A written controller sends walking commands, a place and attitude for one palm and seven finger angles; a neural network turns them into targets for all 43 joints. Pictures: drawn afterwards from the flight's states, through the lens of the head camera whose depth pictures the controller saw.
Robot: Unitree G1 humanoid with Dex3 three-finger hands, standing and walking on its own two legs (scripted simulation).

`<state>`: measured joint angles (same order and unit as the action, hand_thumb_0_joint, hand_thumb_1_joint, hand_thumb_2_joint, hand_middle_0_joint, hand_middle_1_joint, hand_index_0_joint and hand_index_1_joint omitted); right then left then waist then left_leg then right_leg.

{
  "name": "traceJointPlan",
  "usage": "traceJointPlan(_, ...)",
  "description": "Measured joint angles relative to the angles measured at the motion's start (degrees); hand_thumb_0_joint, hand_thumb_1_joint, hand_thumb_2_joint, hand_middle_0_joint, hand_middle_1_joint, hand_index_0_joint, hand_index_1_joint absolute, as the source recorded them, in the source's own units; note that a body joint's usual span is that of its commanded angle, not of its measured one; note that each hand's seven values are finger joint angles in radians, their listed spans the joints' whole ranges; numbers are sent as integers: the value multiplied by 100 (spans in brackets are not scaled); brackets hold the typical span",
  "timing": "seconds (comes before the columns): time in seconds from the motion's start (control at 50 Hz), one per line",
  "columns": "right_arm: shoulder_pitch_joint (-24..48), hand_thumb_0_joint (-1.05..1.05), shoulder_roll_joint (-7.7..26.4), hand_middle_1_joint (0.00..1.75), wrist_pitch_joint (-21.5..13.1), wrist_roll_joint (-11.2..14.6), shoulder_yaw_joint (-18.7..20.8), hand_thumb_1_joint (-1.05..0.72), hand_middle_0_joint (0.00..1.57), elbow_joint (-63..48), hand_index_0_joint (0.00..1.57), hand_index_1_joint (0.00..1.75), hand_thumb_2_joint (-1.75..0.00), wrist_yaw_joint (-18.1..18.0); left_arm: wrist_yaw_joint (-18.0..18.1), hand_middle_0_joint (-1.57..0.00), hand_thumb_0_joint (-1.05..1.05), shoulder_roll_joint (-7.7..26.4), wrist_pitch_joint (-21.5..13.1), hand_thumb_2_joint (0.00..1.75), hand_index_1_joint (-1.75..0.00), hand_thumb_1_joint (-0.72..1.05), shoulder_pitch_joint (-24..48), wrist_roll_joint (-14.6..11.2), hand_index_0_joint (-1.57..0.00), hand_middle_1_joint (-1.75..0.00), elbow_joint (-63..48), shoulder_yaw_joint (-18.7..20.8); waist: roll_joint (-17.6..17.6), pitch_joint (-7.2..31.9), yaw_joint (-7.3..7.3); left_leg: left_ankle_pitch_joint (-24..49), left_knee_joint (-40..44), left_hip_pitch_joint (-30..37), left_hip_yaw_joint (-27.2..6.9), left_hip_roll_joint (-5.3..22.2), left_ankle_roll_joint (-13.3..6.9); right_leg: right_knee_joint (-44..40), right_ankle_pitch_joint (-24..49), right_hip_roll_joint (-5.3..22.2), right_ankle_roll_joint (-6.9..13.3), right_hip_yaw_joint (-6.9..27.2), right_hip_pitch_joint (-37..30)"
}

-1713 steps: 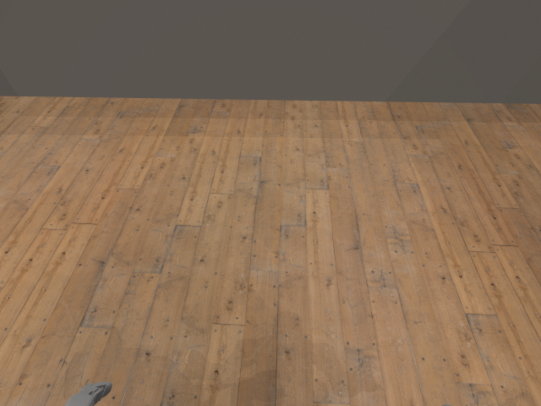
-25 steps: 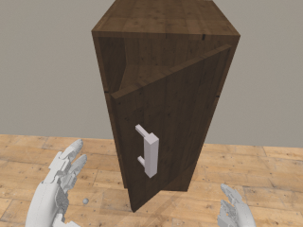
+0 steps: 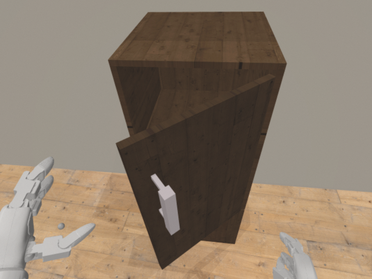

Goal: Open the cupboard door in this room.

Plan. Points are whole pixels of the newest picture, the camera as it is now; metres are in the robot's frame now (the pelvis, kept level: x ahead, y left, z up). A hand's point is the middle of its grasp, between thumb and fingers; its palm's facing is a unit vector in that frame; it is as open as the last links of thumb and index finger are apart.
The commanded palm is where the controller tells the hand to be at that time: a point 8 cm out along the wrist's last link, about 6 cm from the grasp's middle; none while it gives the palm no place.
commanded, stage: draw the hand back to the body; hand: left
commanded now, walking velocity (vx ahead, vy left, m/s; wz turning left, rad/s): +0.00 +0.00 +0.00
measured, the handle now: (164, 204) +0.26 +0.08 +0.06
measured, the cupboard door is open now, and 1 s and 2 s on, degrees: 42 42 42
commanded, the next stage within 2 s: step back with the hand held close in 0.66 s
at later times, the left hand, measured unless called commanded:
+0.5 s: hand (42, 194) +0.20 +0.26 +0.17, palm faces +0.42 -0.83 -0.37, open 7.6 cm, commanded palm +0.14 +0.30 +0.19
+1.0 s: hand (24, 196) +0.19 +0.29 +0.17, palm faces +0.39 -0.81 -0.44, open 7.4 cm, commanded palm +0.13 +0.33 +0.19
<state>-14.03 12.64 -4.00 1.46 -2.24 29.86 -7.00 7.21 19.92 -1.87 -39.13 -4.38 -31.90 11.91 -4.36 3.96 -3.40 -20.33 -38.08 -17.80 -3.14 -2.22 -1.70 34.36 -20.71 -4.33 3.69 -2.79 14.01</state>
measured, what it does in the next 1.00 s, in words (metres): stands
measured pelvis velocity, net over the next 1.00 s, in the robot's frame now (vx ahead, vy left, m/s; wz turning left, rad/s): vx -0.02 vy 0.03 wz -0.02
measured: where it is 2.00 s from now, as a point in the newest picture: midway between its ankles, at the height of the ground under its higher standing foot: outside the picture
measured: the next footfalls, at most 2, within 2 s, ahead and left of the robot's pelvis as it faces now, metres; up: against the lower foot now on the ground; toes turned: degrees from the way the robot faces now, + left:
right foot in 1.98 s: -0.27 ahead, -0.04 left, +0.00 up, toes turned -4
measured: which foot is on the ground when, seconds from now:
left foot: down 0.00-1.00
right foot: down 0.00-1.00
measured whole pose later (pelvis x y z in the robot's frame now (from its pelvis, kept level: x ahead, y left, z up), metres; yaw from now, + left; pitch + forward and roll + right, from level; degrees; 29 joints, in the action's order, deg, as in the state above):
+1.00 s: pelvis -0.02 +0.03 +0.02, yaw -1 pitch -1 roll -1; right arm -9.7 13.6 -0.8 0.4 -1.2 33.1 -3.4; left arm 6.5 21.3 -8.0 -27.8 -3.5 -23.9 21.5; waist -2.3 -2.0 -1.1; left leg -12.1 -25.5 -12.0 -1.2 -3.8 -3.9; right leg 22.9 -12.6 -2.3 1.0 -0.5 9.0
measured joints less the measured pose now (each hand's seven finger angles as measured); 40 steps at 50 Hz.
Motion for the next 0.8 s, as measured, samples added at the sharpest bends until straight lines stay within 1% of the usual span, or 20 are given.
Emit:
traceJointPlan(0.08, 105, 2, 0, 30, -5, -11, 3, -90, 21, 156, 20, 30, -89, 21, 14, -19, 0, 27, -69, 62, -30, 25, 274, -15, -19, -30, 231, 219, 15, -83, -7, 78, 243, 254, 8, -9, 6, -209, 64, 12, 6, 23, -237)
traceJointPlan(0.18, 207, 2, 20, 30, -15, -29, 7, -90, 21, 280, 20, 30, -89, 71, 9, -19, 0, 37, -118, 69, -30, 42, 604, -42, -19, -30, 407, 403, 48, -164, -19, 174, 515, 515, 24, -27, 0, -436, 140, 35, -2, 55, -475)
traceJointPlan(0.34, 334, 2, 36, 30, 10, -50, 24, -90, 21, 409, 20, 30, -89, 168, -12, -20, 1, 150, -220, 81, -30, 70, 1092, -90, -20, -30, 627, 751, 96, -265, -25, 314, 850, 803, 63, -47, -21, -735, 275, 63, -28, 112, -738)
traceJointPlan(0.42, 368, 2, 51, 30, 69, -46, 47, -90, 21, 419, 20, 30, -89, 246, -44, -20, 1, 44, -232, 85, -30, 79, 1132, -106, -21, -30, 749, 766, 87, -315, 3, 376, 968, 890, 97, -58, -46, -846, 343, 79, -58, 149, -815)
traceJointPlan(0.48, 351, 2, 62, 30, 93, -54, 57, -90, 21, 423, 20, 30, -89, 270, -82, -21, 1, -35, -187, 87, -30, 84, 1094, -94, -21, -30, 782, 648, 94, -349, 4, 420, 1037, 929, 114, -73, -68, -908, 387, 97, -81, 168, -849)
traceJointPlan(0.56, 293, 2, 51, 30, 68, -60, 48, -90, 21, 457, 20, 30, -89, 263, -99, -21, 1, -25, -158, 89, -30, 87, 1024, -71, -21, -30, 707, 563, 126, -358, -11, 460, 1096, 969, 127, -83, -92, -988, 439, 109, -105, 182, -897)
traceJointPlan(0.66, 263, 2, 34, 30, 12, -61, 31, -90, 20, 502, 20, 30, -89, 277, -71, -21, 1, 42, -199, 89, -30, 88, 1055, -48, -21, -30, 627, 636, 120, -377, -16, 505, 1143, 1022, 133, -107, -120, -1054, 492, 135, -138, 187, -960)
traceJointPlan(0.8, 295, 2, -7, 30, 23, -62, 17, -90, 21, 533, 20, 30, -89, 327, -68, -21, 1, -1, -254, 90, -30, 89, 1165, -33, -21, -30, 756, 691, 103, -416, -10, 597, 1220, 1052, 160, -148, -164, -1086, 561, 181, -187, 210, -968)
